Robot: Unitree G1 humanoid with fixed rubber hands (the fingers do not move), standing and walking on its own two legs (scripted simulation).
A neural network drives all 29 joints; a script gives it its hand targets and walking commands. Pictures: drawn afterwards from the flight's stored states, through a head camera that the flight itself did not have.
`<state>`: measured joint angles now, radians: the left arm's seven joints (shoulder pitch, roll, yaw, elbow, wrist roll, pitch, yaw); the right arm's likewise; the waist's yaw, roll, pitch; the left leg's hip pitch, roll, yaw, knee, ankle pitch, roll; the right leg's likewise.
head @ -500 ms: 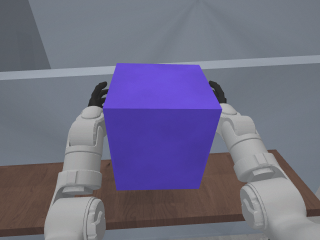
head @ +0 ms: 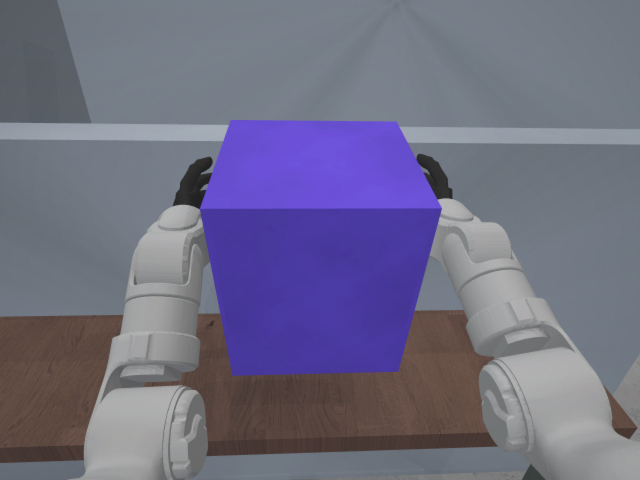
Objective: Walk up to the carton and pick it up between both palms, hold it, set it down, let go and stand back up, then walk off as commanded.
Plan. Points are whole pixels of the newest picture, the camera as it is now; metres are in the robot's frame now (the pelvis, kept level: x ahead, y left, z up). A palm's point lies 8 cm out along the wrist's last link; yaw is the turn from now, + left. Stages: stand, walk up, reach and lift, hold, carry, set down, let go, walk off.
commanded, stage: hold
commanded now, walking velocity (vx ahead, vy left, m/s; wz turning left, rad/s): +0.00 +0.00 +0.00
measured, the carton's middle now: (315, 247) +0.36 +0.03 +0.21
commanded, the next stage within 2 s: none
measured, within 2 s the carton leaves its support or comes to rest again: neither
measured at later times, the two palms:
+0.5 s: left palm (197, 216) +0.35 +0.17 +0.25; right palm (441, 217) +0.37 -0.13 +0.25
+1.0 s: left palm (206, 204) +0.35 +0.15 +0.27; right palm (450, 217) +0.37 -0.14 +0.24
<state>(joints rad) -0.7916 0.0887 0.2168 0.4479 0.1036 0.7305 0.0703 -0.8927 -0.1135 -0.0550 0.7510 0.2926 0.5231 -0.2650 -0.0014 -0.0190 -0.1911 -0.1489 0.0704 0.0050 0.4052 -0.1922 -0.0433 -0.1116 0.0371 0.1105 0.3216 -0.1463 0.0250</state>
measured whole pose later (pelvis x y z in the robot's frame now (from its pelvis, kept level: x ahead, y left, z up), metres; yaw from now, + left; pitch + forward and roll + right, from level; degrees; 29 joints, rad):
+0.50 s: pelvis +0.00 +0.00 +0.00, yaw +0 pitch -4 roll -1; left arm -0.79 0.09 0.22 0.46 0.10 0.74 0.07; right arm -0.89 -0.12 -0.06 0.75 0.29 0.55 -0.27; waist 0.00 0.02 -0.19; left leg -0.15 0.07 0.00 0.41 -0.19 -0.04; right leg -0.11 0.04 0.11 0.32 -0.15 0.03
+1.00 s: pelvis +0.00 +0.00 +0.00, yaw +0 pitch -4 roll -1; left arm -0.81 0.08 0.22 0.46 0.10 0.74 0.08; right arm -0.90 -0.12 -0.07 0.75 0.29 0.54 -0.26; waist 0.00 0.07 -0.19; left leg -0.15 0.07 0.00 0.41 -0.19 -0.04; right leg -0.11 0.04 0.11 0.32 -0.15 0.03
